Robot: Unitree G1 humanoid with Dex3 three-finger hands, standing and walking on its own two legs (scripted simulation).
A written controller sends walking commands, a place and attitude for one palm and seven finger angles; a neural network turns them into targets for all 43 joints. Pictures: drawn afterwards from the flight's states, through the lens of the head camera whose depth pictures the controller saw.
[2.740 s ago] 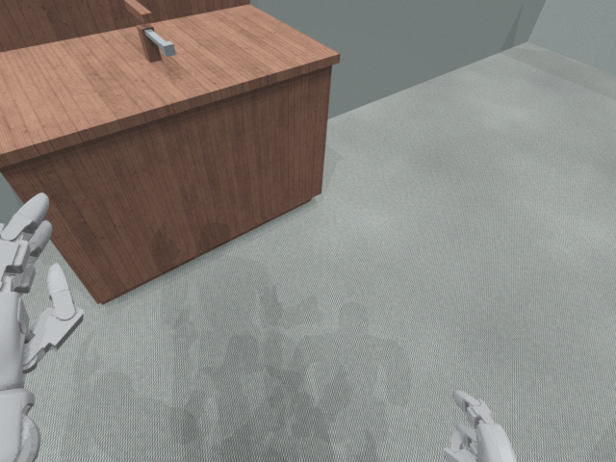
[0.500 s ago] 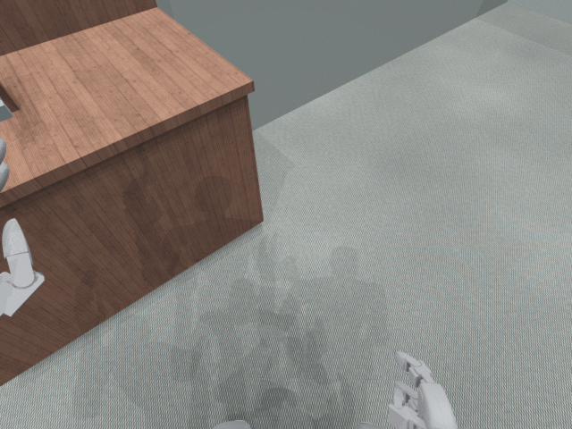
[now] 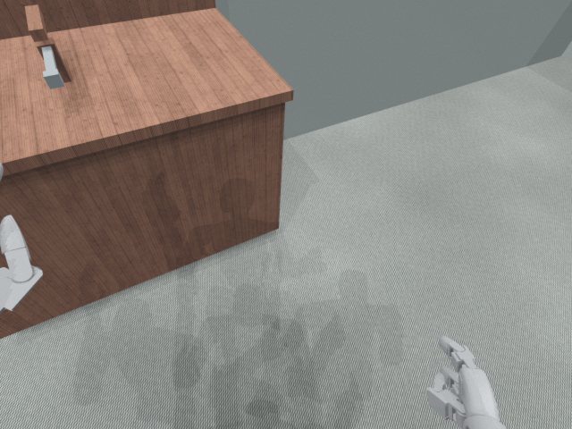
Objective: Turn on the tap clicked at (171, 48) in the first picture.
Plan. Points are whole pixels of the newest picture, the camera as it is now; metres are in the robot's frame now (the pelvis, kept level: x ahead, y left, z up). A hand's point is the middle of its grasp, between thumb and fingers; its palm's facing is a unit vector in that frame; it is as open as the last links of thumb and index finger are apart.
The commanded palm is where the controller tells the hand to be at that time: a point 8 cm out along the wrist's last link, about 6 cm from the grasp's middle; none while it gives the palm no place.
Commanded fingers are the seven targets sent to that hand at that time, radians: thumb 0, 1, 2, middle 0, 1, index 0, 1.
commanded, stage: turn to face it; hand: left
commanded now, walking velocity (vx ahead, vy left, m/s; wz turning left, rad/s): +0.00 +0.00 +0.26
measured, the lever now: (53, 79) +0.74 +0.53 +0.06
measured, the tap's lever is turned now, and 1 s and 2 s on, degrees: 0 0 0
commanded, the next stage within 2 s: take the last steps up to it in 0.02 s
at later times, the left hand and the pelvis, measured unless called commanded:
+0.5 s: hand (6, 393) +0.13 +0.22 +0.18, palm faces +0.51 -0.74 -0.43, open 7.4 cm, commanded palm +0.06 +0.26 +0.19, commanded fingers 0.00 0.90 0.90 -0.20 -0.30 -0.20 -0.30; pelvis -0.05 -0.04 +0.02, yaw +10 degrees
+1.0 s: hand out of the picture +0.16 +0.27 +0.19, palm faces +0.53 -0.72 -0.44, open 7.4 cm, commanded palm +0.10 +0.31 +0.19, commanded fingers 0.00 0.90 0.90 -0.20 -0.30 -0.20 -0.30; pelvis -0.01 +0.01 +0.01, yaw +9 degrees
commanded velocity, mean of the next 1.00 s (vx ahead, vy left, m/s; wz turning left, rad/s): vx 0.27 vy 0.07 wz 0.08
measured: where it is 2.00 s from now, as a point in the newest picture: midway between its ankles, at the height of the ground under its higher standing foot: outside the picture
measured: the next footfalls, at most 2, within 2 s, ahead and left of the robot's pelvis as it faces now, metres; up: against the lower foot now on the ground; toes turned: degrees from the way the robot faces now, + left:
right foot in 0.26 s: +0.02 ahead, -0.14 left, +0.00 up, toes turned +0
left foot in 0.68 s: -0.03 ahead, +0.13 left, +0.00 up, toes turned +17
